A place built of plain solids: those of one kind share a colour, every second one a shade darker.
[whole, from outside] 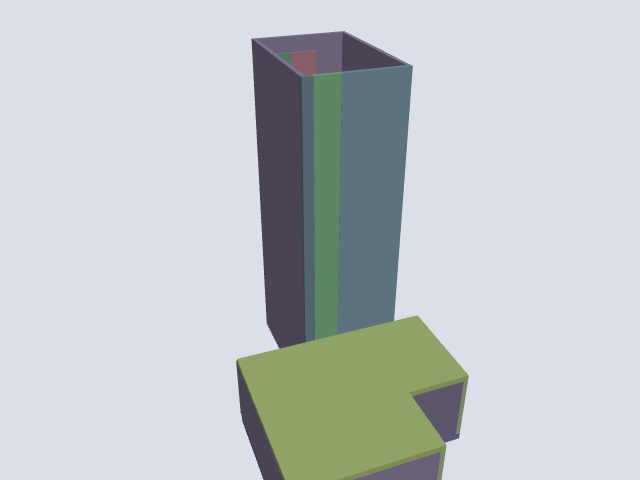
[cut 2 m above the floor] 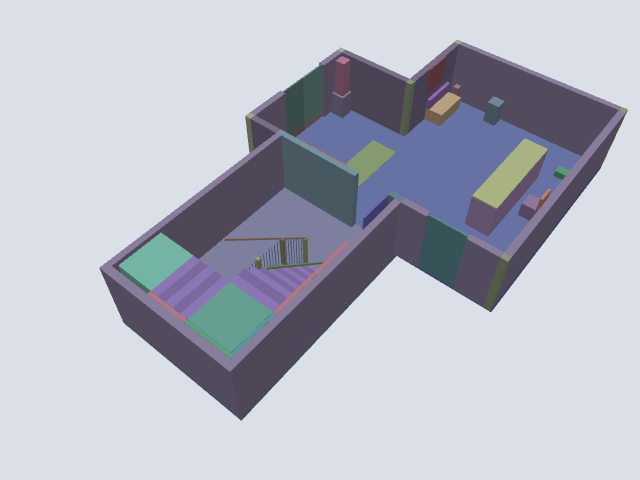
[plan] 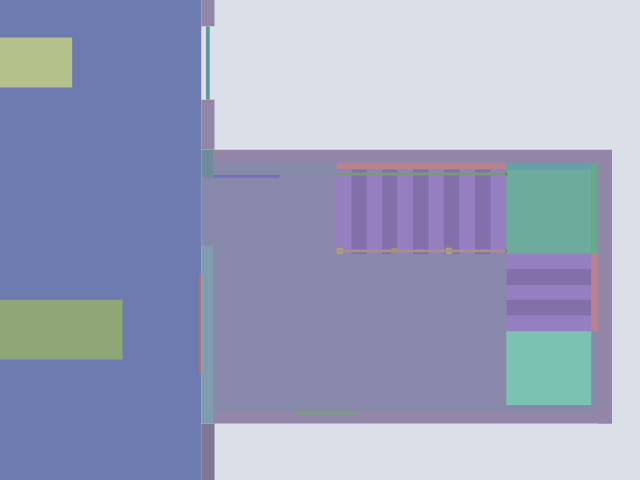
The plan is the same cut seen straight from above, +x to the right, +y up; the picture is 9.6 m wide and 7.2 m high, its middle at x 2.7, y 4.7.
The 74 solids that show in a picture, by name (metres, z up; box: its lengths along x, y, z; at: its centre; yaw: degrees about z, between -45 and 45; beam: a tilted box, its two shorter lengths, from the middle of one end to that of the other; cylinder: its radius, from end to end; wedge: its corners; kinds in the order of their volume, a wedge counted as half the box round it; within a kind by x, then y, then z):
{
 "wall_1": {"box": [0.2, 5.2, 2.9], "at": [-5.83, 6.19, 1.45]},
 "wall_2": {"box": [2.5, 0.2, 2.9], "at": [-4.48, 3.49, 1.45]},
 "wall_3": {"box": [0.2, 2.4, 2.9], "at": [-3.13, 2.19, 1.45]},
 "wall_4": {"box": [0.87, 0.2, 2.9], "at": [-2.6, 0.89, 1.45]},
 "wall_5": {"box": [6.65, 0.2, 2.9], "at": [-2.4, 8.89, 1.45]},
 "wall_6": {"box": [1.28, 0.2, 2.9], "at": [0.28, 0.89, 1.45]},
 "wall_7": {"box": [0.2, 0.96, 2.9], "at": [1.02, 1.47, 1.45]},
 "wall_8": {"box": [0.2, 0.75, 2.9], "at": [1.02, 6.43, 1.45]},
 "wall_9": {"box": [0.2, 0.88, 2.9], "at": [1.02, 8.35, 1.45]},
 "wall_10": {"box": [5.77, 0.18, 14.24], "at": [3.98, 2.04, 7.12]},
 "wall_11": {"box": [5.77, 0.2, 14.24], "at": [3.98, 5.96, 7.12]},
 "wall_12": {"box": [0.21, 4.11, 14.24], "at": [6.97, 4.0, 7.12]},
 "lobby_floor_slab_1": {"box": [2.7, 5.6, 0.3], "at": [-4.58, 6.19, -0.15]},
 "lobby_floor_slab_2": {"box": [4.15, 8.2, 0.3], "at": [-1.15, 4.89, -0.15]},
 "lobby_ceiling_slab_1": {"box": [2.7, 5.6, 0.25], "at": [-4.58, 6.19, 3.02]},
 "lobby_ceiling_slab_2": {"box": [4.15, 8.2, 0.25], "at": [-1.15, 4.89, 3.02]},
 "landing_slab_1": {"box": [1.27, 1.12, 3.73], "at": [6.13, 2.78, 1.87]},
 "landing_slab_2": {"box": [1.28, 1.27, 2.49], "at": [6.13, 5.12, 1.25]},
 "tread_slab_1": {"box": [0.24, 1.27, 0.21], "at": [3.06, 5.12, 0.1]},
 "tread_slab_2": {"box": [0.24, 1.27, 0.42], "at": [3.29, 5.12, 0.21]},
 "tread_slab_3": {"box": [0.24, 1.27, 0.62], "at": [3.52, 5.12, 0.31]},
 "tread_slab_4": {"box": [0.24, 1.27, 0.83], "at": [3.75, 5.12, 0.42]},
 "tread_slab_5": {"box": [0.24, 1.27, 1.04], "at": [3.98, 5.12, 0.52]},
 "tread_slab_6": {"box": [0.24, 1.27, 1.25], "at": [4.21, 5.12, 0.62]},
 "tread_slab_7": {"box": [0.24, 1.27, 1.45], "at": [4.45, 5.12, 0.73]},
 "tread_slab_8": {"box": [0.25, 1.27, 1.66], "at": [4.68, 5.12, 0.83]},
 "tread_slab_9": {"box": [0.24, 1.27, 1.87], "at": [4.91, 5.12, 0.94]},
 "tread_slab_10": {"box": [0.24, 1.27, 2.08], "at": [5.14, 5.12, 1.04]},
 "tread_slab_11": {"box": [0.24, 1.27, 2.28], "at": [5.38, 5.12, 1.14]},
 "tread_slab_12": {"box": [1.27, 0.24, 3.53], "at": [6.13, 3.45, 1.76]},
 "tread_slab_13": {"box": [1.27, 0.24, 3.32], "at": [6.13, 3.68, 1.66]},
 "tread_slab_14": {"box": [1.27, 0.24, 3.11], "at": [6.13, 3.91, 1.56]},
 "tread_slab_15": {"box": [1.27, 0.24, 2.9], "at": [6.13, 4.14, 1.45]},
 "tread_slab_16": {"box": [1.27, 0.24, 2.7], "at": [6.13, 4.38, 1.35]},
 "wall_cheek_1": {"box": [0.18, 2.67, 14.24], "at": [1.01, 3.28, 7.12]},
 "wall_cheek_2": {"box": [0.18, 0.42, 14.24], "at": [1.01, 5.84, 7.12]},
 "floor_slab_1": {"box": [6.16, 4.11, 0.3], "at": [4.0, 4.0, -0.15]},
 "wall_wall_1": {"box": [2.54, 0.1, 13.6], "at": [4.22, 5.81, 6.8]},
 "wall_wall_2": {"box": [0.1, 1.16, 13.6], "at": [6.82, 3.91, 6.8]},
 "lobby_desk_body_1": {"box": [3.0, 0.75, 1.1], "at": [-2.52, 7.36, 0.55]},
 "wall_head_1": {"box": [0.18, 1.02, 12.18], "at": [1.01, 5.12, 8.15]},
 "wall_land_far_wall_1": {"box": [0.1, 1.37, 13.6], "at": [6.82, 5.17, 6.8]},
 "wall_land_wall_1": {"box": [1.27, 0.1, 13.6], "at": [6.13, 5.81, 6.8]},
 "wallpost_1": {"box": [0.2, 0.2, 2.9], "at": [-5.83, 3.49, 1.45]},
 "wallpost_2": {"box": [0.2, 0.2, 2.9], "at": [-5.83, 8.89, 1.45]},
 "wallpost_3": {"box": [0.2, 0.2, 2.9], "at": [-3.13, 0.89, 1.45]},
 "wallpost_4": {"box": [0.2, 0.2, 2.9], "at": [-3.13, 3.49, 1.45]},
 "wallpost_5": {"box": [0.2, 0.2, 2.9], "at": [1.02, 0.89, 1.45]},
 "wallpost_6": {"box": [0.2, 0.2, 2.9], "at": [1.02, 8.89, 1.45]},
 "lobby_seats_seat_1": {"box": [1.2, 0.6, 0.45], "at": [-4.77, 3.89, 0.22]},
 "lobby_entrance_leaf_1": {"box": [0.9, 0.05, 2.0], "at": [-1.71, 0.89, 1.2]},
 "lobby_entrance_leaf_2": {"box": [0.9, 0.05, 1.9], "at": [-0.81, 0.89, 1.25]},
 "lobby_planter_box_1": {"box": [0.45, 0.45, 0.8], "at": [-2.73, 1.26, 0.4]},
 "lobby_lift_leaf_1": {"box": [0.06, 1.1, 2.1], "at": [1.02, 7.36, 1.05]},
 "lobby_planter_plant_1": {"box": [0.33, 0.33, 1.2], "at": [-2.73, 1.26, 1.4]},
 "lobby_bin_body_1": {"box": [0.4, 0.4, 0.75], "at": [-5.51, 5.33, 0.37]},
 "lobby_desk_chair_seat_1": {"box": [0.5, 0.5, 0.48], "at": [-2.52, 8.24, 0.24]},
 "lobby_board_panel_1": {"box": [0.9, 0.04, 1.2], "at": [-4.46, 3.61, 1.7]},
 "lobby_board_panel_2": {"box": [0.04, 1.5, 1.2], "at": [0.9, 3.44, 1.5]},
 "lobby_runner_top_1": {"box": [2.0, 0.9, 0.06], "at": [-1.26, 3.35, -0.02]},
 "door_front_leaf_open_1": {"box": [1.0, 0.045, 2.05], "at": [1.6, 5.66, 1.03]},
 "lobby_desk_counter_1": {"box": [3.0, 0.75, 0.04], "at": [-2.52, 7.36, 1.12]},
 "door_leaf_1": {"box": [0.94, 0.045, 2.04], "at": [2.8, 2.1, 1.02]},
 "lobby_seats_back_1": {"box": [1.2, 0.12, 0.35], "at": [-4.77, 3.65, 0.62]},
 "posts_1": {"box": [0.09, 0.09, 1.03], "at": [3.0, 4.54, 0.72]},
 "posts_2": {"box": [0.09, 0.09, 1.14], "at": [3.81, 4.54, 1.4]},
 "posts_3": {"box": [0.09, 0.09, 1.04], "at": [4.63, 4.54, 2.18]},
 "lobby_extinguisher_body_1": {"box": [0.2, 0.2, 0.6], "at": [-5.61, 3.86, 0.3]},
 "lobby_entrance_leaf_kick_1": {"box": [0.9, 0.05, 0.2], "at": [-1.71, 0.89, 0.1]},
 "lobby_entrance_leaf_kick_2": {"box": [0.9, 0.05, 0.3], "at": [-0.81, 0.89, 0.15]},
 "lobby_parcel_box_1": {"box": [0.3, 0.35, 0.2], "at": [-4.54, 8.23, 0.1]},
 "lobby_desk_chair_back_1": {"box": [0.5, 0.08, 0.47], "at": [-2.52, 8.45, 0.71]},
 "rail_top_1": {"beam": [0.047, 0.047], "from": [2.95, 4.54, 1.19], "to": [5.49, 4.54, 3.48]},
 "handrail_rail_1": {"beam": [0.045, 0.045], "from": [2.95, 5.69, 1.19], "to": [5.49, 5.69, 3.48]}
}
